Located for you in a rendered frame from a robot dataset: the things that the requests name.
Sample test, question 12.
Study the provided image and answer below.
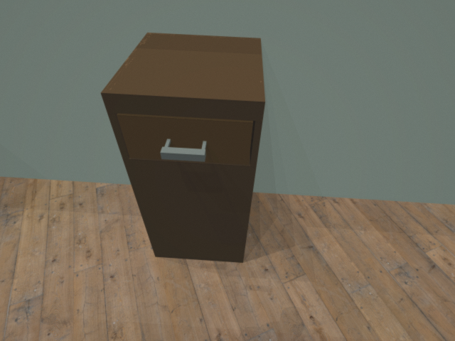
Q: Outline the drawer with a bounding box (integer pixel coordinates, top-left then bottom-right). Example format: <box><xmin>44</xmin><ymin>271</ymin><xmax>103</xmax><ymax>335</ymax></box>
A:
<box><xmin>117</xmin><ymin>113</ymin><xmax>253</xmax><ymax>165</ymax></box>

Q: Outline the handle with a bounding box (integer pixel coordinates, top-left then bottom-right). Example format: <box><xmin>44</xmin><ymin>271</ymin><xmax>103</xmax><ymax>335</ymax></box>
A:
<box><xmin>160</xmin><ymin>139</ymin><xmax>207</xmax><ymax>162</ymax></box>

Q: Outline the cabinet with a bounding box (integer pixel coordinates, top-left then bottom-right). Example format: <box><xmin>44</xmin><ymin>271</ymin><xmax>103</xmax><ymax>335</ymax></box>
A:
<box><xmin>101</xmin><ymin>33</ymin><xmax>265</xmax><ymax>263</ymax></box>

